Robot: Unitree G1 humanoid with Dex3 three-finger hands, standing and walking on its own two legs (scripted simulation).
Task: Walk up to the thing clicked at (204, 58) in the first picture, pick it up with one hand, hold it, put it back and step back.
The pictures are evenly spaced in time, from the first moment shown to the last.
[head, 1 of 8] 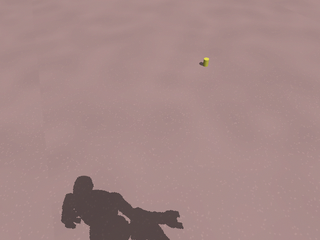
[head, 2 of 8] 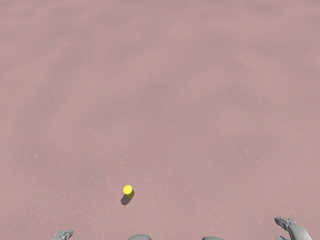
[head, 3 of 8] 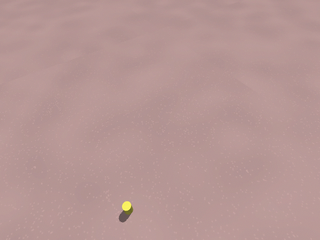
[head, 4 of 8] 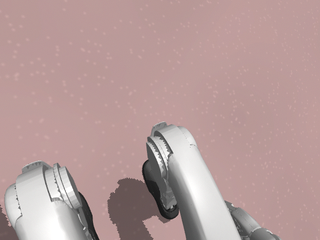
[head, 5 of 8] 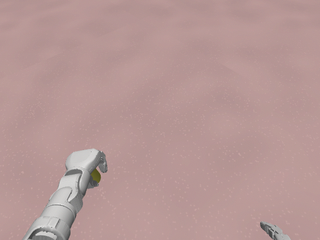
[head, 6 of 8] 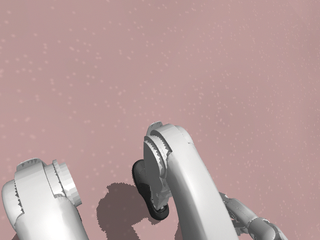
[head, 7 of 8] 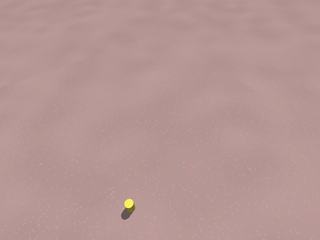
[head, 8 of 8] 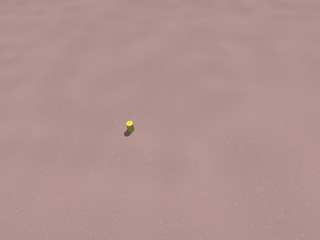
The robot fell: no
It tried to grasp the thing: yes
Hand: left
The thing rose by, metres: 0.68
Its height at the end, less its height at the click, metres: +0.00
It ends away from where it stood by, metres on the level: 0.02
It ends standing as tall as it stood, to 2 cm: yes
